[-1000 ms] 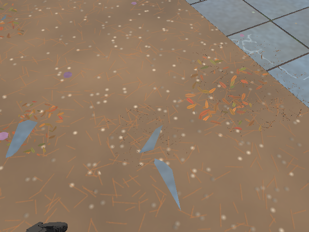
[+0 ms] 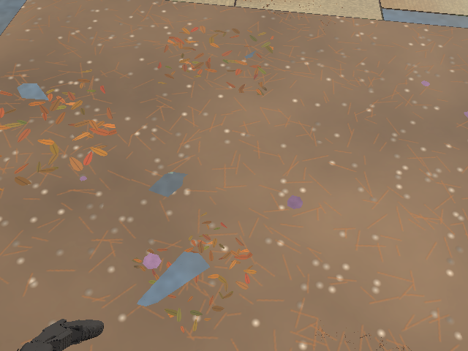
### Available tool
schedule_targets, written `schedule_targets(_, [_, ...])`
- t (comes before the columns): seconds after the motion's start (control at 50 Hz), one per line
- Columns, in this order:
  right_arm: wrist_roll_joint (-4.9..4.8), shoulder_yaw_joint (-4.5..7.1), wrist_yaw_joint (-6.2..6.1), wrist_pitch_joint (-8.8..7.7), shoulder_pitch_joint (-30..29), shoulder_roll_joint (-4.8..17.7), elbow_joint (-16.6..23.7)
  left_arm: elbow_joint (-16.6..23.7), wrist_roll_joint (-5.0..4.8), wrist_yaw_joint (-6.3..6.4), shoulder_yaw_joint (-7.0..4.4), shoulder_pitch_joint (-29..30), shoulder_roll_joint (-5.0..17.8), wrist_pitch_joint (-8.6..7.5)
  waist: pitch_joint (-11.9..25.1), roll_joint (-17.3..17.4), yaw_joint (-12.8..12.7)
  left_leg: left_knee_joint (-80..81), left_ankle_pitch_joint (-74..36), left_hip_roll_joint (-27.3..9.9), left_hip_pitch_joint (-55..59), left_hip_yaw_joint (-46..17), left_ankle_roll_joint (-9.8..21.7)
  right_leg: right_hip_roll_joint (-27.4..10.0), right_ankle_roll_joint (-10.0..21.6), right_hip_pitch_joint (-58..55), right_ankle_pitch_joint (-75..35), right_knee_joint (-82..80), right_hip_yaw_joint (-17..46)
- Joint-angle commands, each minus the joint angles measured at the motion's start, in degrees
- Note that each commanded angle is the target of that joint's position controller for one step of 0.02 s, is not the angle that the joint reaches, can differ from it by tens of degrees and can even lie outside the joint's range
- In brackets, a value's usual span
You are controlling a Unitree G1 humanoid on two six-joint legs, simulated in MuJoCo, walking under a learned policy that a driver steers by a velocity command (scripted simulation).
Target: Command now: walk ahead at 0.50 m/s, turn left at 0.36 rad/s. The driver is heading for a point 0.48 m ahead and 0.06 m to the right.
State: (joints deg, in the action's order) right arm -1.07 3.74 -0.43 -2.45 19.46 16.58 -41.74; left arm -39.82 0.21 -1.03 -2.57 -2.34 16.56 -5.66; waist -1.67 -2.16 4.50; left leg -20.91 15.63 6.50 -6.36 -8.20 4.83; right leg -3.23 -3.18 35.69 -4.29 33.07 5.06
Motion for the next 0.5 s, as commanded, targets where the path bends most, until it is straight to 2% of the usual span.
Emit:
schedule_targets(0.02, [-0.07,2.23,-0.36,-0.44,2.77,8.56,1.47,5.01,-0.34,-0.86,-1.19,5.9,5.19,-1.48,0.35,7.14,0.59,3.23,-11.27,-15.36,-1.15,-10.65,7.34,1.66,1.57,-5.52,0.01,-3.93,-1.52])
schedule_targets(0.06, [0.16,2.4,-0.38,-0.05,2.92,8.95,0.91,4.96,-0.39,-0.99,-1.62,4.46,6.17,-1.77,0.19,8.66,-0.45,0.75,-15.55,-16.88,2.23,-12.54,6.64,2.06,3.38,-6.91,5.62,-5.13,-2.22])
schedule_targets(0.08, [0.13,2.38,-0.34,0.15,2.29,8.91,0.88,4.34,-0.33,-0.84,-1.97,1.78,6.65,-1.94,0.9,9.34,-2.12,-1.62,-20.53,-16.5,2.9,-12.4,5.96,2.78,4.63,-10.5,7.19,-6.77,-3.44])
schedule_targets(0.1, [0.21,1.95,-0.26,0.2,1.65,7.79,1.13,2.86,0.02,-0.5,-2.85,-3.67,8.13,-2.14,4.23,8.8,-4.93,-7.69,-28.07,-13.81,2.5,-10.58,4.62,3.05,6.54,-18.73,6.42,-8.24,-4.05])
schedule_targets(0.12, [0.83,1.0,-0.19,0.12,0.9,5.81,2.22,1.79,0.78,-0.18,-3.61,-12.27,10.61,-2.31,12.11,5.84,-8.99,-20.84,-25.11,-10.85,-3.25,-7.5,2.63,-3.73,10.34,-33.03,4.56,-5.63,2.36])
schedule_targets(0.14, [-0.16,-0.11,-0.23,-0.6,8.29,2.53,2.58,-0.17,1.2,-0.16,-5.16,-19.98,15.61,-1.73,21.08,-8.61,-8.37,-41.76,-5.77,-2.27,-23.25,-0.62,-2.43,-15.48,19.88,-54.76,13.36,-7.32,24.87])
schedule_targets(0.16, [-0.41,-0.16,-0.23,-1.16,8.09,4.51,2.4,-1.77,-0.68,-0.84,-4.34,-22.09,11.79,-1.33,20.2,-13.2,-9.1,-49.96,17.29,-1.58,-33.97,-1.99,-3.29,-19.1,21.46,-56.76,27.16,-15.15,38.98])
schedule_targets(0.18, [-0.95,0.93,-0.06,-1.31,2.14,8.55,3.0,-1.45,-1.34,-0.7,-3.23,-19.06,8.27,-1.03,10.95,-6.53,-9.9,-53.38,13.76,-4.81,-38.71,-2.82,-3.03,-17.61,18.82,-49.89,33.46,-16.55,33.37])
schedule_targets(0.2, [-0.6,0.81,-0.02,-1.38,-2.44,8.43,4.1,-0.69,-0.68,-0.47,-2.65,-15.49,7.11,-0.52,6.01,-2.35,-9.03,-52.35,9.31,-7.38,-38.41,-0.08,-2.91,-15.29,16.99,-42.59,30.44,-17.55,26.35])
schedule_targets(0.22, [0.28,0.8,0.16,-1.55,-5.08,7.72,4.83,-0.75,-0.24,-0.45,-2.07,-13.11,5.82,-0.19,1.77,-0.66,-7.76,-48.44,6.06,-9.25,-37.68,1.43,-3.07,-12.87,16.63,-35.93,25.13,-19.43,21.32])
schedule_targets(0.24, [0.68,0.97,0.29,-1.53,-4.99,7.02,4.74,-0.69,0.29,-0.37,-1.59,-11.79,4.83,-0.3,0.82,-1.7,-6.17,-45.12,3.5,-11.13,-34.86,1.68,-3.18,-11.09,15.93,-31.92,20.2,-20.72,17.88])
schedule_targets(0.26, [0.55,0.79,0.45,-1.4,-3.91,5.91,4.36,-0.81,0.42,-0.38,-1.44,-11.22,4.56,-0.39,0.91,-2.93,-5.23,-43.11,2.26,-11.78,-32.33,2.29,-3.51,-9.68,15.73,-29.55,16.68,-21.89,15.34])
schedule_targets(0.3, [0.62,0.31,0.53,-1.15,-3.6,4.01,4.18,-1.57,-0.17,-0.28,-1.64,-11.68,5.46,-0.71,1.26,-3.53,-4.65,-39.2,0.56,-12.37,-31.3,3.82,-4.4,-8.87,16.53,-27.66,10.31,-23.55,11.09])
schedule_targets(0.36, [1.07,-0.48,0.59,-1.47,-8.77,2.57,5.64,-2.85,-0.62,0.17,-2.24,-12.97,7.78,-0.54,0.53,-1.85,-5.8,-28.52,-7.66,-12.85,-31.84,5.12,-5.57,-8.09,16.52,-27.6,3.47,-25.06,5.85])
schedule_targets(0.42, [0.79,-1.02,1.18,-2.07,-14.49,1.54,6.68,-4.3,-1.17,0.45,-2.35,-15.47,8.75,0.03,-0.16,-1.55,-7.96,-17.44,-17.04,-11.29,-28.1,6.78,-5.77,-6.33,14.85,-27.42,1.48,-24.99,1.3])
schedule_targets(0.46, [0.78,-1.02,1.67,-2.52,-17.62,1.57,7.49,-5.74,-1.18,0.65,-2.26,-17.86,8.92,0.66,-0.81,-1.51,-9.07,-12.84,-20.82,-9.46,-25.5,7.77,-5.61,-6.43,14.06,-28.43,-5.1,-23.13,0.12])
schedule_targets(0.5, [0.82,-0.74,2.33,-2.94,-19.11,2.09,8.15,-6.93,-1.17,0.89,-2.18,-19.39,8.96,1.52,-0.1,-2.15,-9.05,-9.67,-20.98,-8.19,-24.06,7.53,-4.51,-7.14,12.75,-31.85,-10.22,-19.57,-0.1])
